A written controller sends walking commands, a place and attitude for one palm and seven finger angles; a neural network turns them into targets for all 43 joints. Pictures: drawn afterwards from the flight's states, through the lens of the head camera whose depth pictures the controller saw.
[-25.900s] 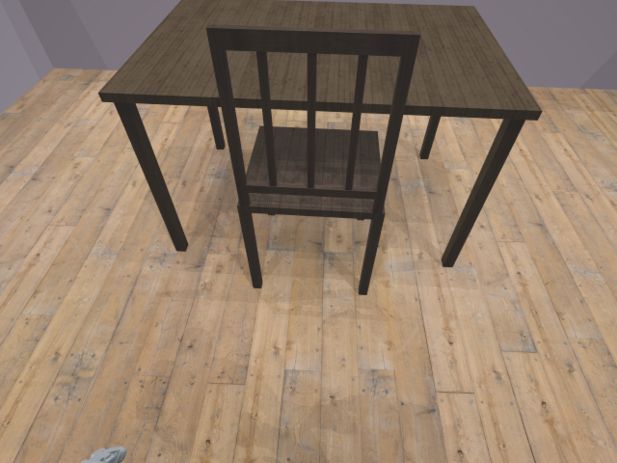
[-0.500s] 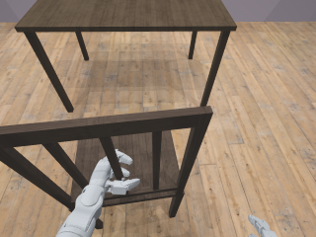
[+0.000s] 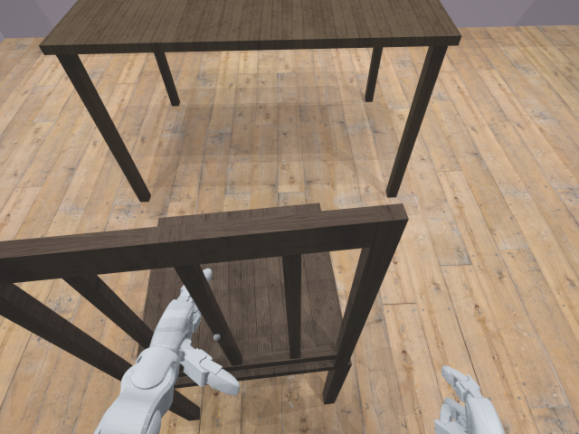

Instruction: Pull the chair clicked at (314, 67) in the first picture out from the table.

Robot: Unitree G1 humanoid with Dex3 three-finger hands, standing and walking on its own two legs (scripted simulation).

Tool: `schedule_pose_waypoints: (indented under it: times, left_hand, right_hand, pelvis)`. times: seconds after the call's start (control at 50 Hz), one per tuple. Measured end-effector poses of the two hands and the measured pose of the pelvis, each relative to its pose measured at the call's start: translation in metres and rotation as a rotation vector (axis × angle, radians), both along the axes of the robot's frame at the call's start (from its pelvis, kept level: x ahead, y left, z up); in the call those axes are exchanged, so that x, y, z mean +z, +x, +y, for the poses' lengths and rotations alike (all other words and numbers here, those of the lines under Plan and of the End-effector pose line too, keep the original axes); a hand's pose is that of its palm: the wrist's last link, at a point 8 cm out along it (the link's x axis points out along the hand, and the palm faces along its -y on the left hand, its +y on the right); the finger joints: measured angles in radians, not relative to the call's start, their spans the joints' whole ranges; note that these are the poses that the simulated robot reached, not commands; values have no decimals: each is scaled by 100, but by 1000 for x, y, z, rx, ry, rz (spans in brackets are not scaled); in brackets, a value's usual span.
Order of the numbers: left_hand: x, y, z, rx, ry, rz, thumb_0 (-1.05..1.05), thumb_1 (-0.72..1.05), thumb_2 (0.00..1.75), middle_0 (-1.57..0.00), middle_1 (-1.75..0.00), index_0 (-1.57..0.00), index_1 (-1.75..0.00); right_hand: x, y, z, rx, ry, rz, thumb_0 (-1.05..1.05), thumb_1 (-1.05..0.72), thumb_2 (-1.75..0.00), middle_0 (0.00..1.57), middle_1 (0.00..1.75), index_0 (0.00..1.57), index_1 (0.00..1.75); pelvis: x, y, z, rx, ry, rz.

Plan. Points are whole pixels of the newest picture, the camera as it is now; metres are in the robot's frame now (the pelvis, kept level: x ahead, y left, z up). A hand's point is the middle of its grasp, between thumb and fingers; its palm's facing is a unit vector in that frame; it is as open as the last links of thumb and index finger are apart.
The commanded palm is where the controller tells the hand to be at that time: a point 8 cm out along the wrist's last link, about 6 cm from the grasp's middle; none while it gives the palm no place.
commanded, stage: draw the fingers out of the gap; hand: left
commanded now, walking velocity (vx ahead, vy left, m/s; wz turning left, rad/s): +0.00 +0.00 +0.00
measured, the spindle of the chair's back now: (218, 325) +0.27 +0.11 -0.01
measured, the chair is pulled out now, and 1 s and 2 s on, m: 0.69 0.69 0.68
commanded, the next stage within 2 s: draw the hand back to the body in 0.84 s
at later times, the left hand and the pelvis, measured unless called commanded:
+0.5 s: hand (206, 399) +0.18 +0.12 -0.04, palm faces -0.16 -0.98 -0.13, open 17.5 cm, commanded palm +0.17 +0.17 -0.01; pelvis -0.01 +0.01 -0.01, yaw +1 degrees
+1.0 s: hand out of the picture +0.12 +0.11 -0.02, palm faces -0.10 -0.99 -0.09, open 17.5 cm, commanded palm +0.10 +0.17 +0.00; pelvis -0.02 +0.01 -0.03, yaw +1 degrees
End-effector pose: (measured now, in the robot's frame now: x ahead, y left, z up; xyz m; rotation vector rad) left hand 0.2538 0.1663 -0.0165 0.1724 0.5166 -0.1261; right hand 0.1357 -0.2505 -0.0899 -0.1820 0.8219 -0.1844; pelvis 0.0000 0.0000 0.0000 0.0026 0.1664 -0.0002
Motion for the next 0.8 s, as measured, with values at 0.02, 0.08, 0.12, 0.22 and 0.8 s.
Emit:
schedule_pose_waypoints:
  times: [0.02, 0.08, 0.12, 0.22, 0.8]
  left_hand:
    - [0, -1, 0, -3, -1, -2, -1, -54, 20, -5, -14, -5, -14]
    - [0, -5, -2, -11, -5, 1, -1, -54, 20, -3, -8, -3, -8]
    - [-2, -7, -1, -9, -7, 7, -1, -54, 20, -2, -5, -2, -5]
    - [-3, -23, 5, 4, 4, 18, -1, -54, 20, -1, -2, -1, -2]
    - [2, -121, 1, 26, 1, 48, -1, -54, 20, -1, 0, 0, 0]
  right_hand:
    - [1, 2, -1, 2, -5, -5, 1, -90, -90, 20, 30, 20, 30]
    - [3, 5, -3, 6, -20, -15, 1, -90, -90, 20, 30, 20, 30]
    - [4, 7, -4, 6, -29, -18, 1, -90, -90, 20, 30, 20, 30]
    - [7, 7, -4, 0, -31, -40, 1, -90, -90, 20, 30, 20, 30]
    - [10, 9, 22, 35, -7, -173, 1, -90, -90, 20, 30, 20, 30]
  pelvis:
    - [0, 1, 0, 2, -1, 1]
    - [-2, 1, 1, 7, -3, 2]
    - [-3, 0, 1, 6, -2, 4]
    - [-4, 0, 2, 3, -3, 4]
    - [-19, -20, 7, 21, -14, -8]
